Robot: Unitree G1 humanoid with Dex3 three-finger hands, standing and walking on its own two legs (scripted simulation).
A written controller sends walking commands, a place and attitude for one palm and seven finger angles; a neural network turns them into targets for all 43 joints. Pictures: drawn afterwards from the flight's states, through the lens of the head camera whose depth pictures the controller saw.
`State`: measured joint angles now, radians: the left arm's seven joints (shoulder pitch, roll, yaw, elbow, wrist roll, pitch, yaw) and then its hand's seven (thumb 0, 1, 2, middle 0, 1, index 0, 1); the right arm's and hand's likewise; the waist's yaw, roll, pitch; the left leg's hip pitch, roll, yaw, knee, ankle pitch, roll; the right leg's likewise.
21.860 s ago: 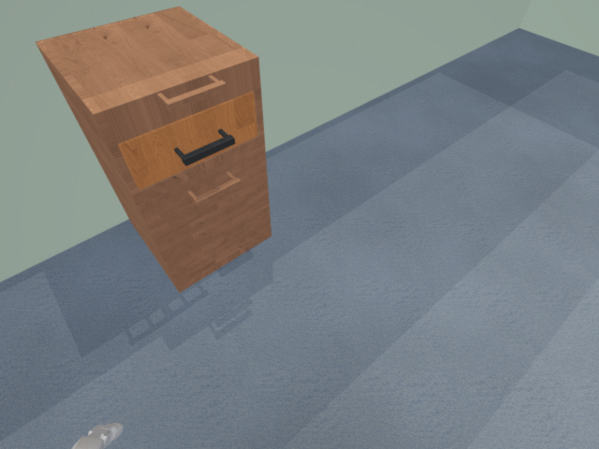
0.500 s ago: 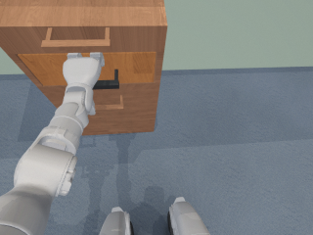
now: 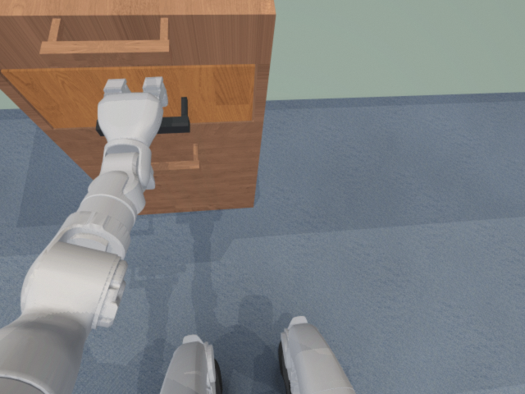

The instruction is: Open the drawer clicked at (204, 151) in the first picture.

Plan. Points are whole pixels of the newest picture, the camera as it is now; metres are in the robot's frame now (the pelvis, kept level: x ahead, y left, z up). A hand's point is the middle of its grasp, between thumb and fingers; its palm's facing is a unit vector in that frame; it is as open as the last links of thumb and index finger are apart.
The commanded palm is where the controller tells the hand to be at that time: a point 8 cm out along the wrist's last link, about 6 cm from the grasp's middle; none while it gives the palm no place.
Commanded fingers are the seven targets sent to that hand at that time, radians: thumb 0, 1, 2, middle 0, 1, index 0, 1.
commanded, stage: lower the fingers behind the handle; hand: left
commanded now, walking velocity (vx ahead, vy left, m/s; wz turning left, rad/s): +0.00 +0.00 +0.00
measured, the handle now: (145, 115) +0.59 +0.14 -0.05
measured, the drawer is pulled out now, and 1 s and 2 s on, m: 0.00 0.00 0.00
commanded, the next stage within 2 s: close the thumb around the handle in 1.20 s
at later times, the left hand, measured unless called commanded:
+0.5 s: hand (155, 144) +0.53 +0.12 -0.07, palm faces -0.05 -0.01 -1.00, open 13.9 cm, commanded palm +0.52 +0.12 -0.01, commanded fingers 0.00 -0.50 0.30 -0.30 -1.20 -0.30 -1.20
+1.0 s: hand (159, 148) +0.53 +0.12 -0.08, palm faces -0.02 -0.01 -1.00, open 13.9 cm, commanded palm +0.51 +0.11 -0.03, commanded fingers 0.00 -0.50 0.30 -0.30 -1.20 -0.30 -1.20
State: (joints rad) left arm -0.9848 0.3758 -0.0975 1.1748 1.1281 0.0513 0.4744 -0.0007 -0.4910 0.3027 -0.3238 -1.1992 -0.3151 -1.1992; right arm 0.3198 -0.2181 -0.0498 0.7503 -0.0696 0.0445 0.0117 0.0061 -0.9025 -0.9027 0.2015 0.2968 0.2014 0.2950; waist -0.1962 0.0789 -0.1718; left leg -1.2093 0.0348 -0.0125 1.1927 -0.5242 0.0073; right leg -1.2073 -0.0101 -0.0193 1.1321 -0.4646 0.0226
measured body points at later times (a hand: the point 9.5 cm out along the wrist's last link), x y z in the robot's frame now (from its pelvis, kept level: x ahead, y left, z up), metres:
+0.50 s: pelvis -0.01 -0.01 -0.03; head +0.18 -0.01 +0.38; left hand +0.53 +0.12 -0.01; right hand -0.03 -0.27 -0.16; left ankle +0.00 +0.11 -0.63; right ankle +0.02 -0.14 -0.63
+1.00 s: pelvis -0.02 -0.01 -0.05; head +0.17 -0.01 +0.36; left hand +0.53 +0.12 -0.03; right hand -0.03 -0.27 -0.18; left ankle +0.00 +0.11 -0.63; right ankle +0.02 -0.14 -0.63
